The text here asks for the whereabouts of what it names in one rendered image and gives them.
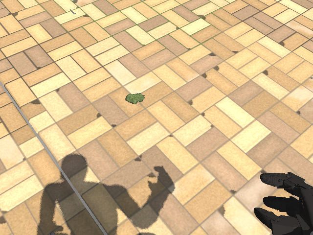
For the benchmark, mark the right robot hand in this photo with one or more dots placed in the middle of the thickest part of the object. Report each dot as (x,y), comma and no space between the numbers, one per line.
(299,218)

